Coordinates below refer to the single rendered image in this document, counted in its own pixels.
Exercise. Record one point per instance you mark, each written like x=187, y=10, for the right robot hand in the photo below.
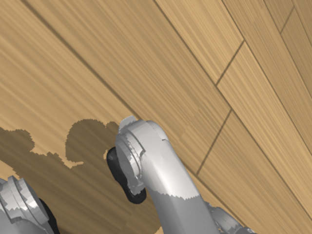
x=223, y=220

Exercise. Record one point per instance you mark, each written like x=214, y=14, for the left robot foot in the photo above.
x=52, y=221

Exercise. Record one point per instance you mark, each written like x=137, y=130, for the right robot foot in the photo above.
x=119, y=176

